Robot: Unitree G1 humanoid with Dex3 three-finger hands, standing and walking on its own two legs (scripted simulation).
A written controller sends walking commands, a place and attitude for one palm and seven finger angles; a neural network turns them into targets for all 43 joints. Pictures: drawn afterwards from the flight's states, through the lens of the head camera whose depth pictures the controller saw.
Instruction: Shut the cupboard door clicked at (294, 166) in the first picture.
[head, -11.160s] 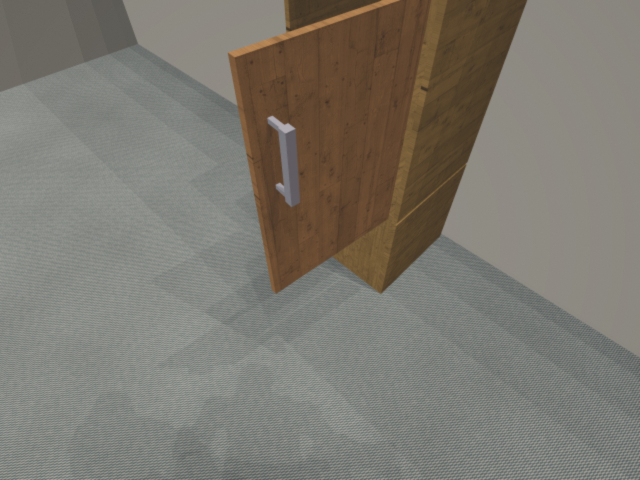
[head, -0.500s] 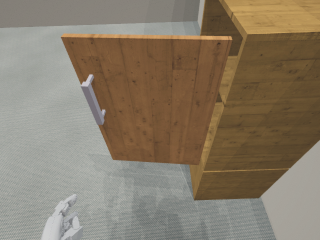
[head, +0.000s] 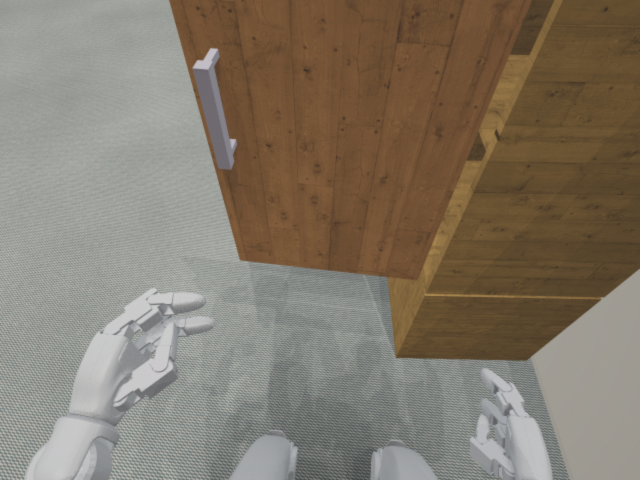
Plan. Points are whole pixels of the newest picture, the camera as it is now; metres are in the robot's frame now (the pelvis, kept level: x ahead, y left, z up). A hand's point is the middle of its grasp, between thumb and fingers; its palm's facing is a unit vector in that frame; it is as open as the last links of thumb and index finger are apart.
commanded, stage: raise the hand and make a fist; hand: left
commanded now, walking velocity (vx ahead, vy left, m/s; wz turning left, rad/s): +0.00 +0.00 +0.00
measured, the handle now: (219, 112) +0.55 +0.19 +0.15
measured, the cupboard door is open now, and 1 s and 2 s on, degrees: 84 84 84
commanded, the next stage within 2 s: bring the fist close to the handle in 1.30 s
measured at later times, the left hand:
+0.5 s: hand (143, 322) +0.25 +0.21 +0.11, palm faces -0.02 -1.00 -0.05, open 3.2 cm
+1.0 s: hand (158, 273) +0.28 +0.19 +0.15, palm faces -0.02 -1.00 -0.06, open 3.1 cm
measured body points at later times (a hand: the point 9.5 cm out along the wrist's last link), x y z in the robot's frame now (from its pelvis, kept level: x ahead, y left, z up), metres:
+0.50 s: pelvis +0.04 +0.03 +0.03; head +0.07 +0.04 +0.48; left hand +0.25 +0.26 +0.11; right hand +0.22 -0.20 -0.02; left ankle +0.05 +0.12 -0.65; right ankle +0.06 -0.11 -0.65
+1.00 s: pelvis +0.05 +0.00 +0.05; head +0.07 -0.02 +0.50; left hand +0.28 +0.24 +0.16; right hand +0.22 -0.23 -0.02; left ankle +0.05 +0.12 -0.65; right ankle +0.06 -0.12 -0.65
